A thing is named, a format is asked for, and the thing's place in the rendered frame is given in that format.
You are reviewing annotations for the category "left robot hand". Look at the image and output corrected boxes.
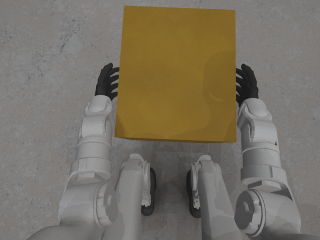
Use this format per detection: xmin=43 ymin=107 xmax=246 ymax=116
xmin=95 ymin=63 xmax=120 ymax=101

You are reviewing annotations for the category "carton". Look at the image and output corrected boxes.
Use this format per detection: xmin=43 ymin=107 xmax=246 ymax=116
xmin=114 ymin=5 xmax=237 ymax=143

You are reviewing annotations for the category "left robot shin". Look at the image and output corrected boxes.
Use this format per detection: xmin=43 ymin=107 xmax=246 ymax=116
xmin=119 ymin=154 xmax=151 ymax=206

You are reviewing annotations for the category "robot left forearm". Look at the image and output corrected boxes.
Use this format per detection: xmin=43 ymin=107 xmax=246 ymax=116
xmin=58 ymin=95 xmax=115 ymax=221

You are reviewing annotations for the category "left robot thigh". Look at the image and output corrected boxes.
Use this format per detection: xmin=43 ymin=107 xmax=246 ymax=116
xmin=100 ymin=159 xmax=151 ymax=240

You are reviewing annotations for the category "robot left upper arm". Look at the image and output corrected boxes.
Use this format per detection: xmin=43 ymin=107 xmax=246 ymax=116
xmin=27 ymin=181 xmax=119 ymax=240

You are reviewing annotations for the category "robot right forearm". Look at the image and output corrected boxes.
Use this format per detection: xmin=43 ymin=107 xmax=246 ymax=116
xmin=237 ymin=98 xmax=301 ymax=230

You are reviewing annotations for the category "robot right upper arm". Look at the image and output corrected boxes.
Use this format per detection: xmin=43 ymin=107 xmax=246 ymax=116
xmin=234 ymin=189 xmax=320 ymax=240

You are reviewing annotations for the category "right robot hand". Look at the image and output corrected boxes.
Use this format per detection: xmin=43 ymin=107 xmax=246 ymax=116
xmin=236 ymin=63 xmax=259 ymax=108

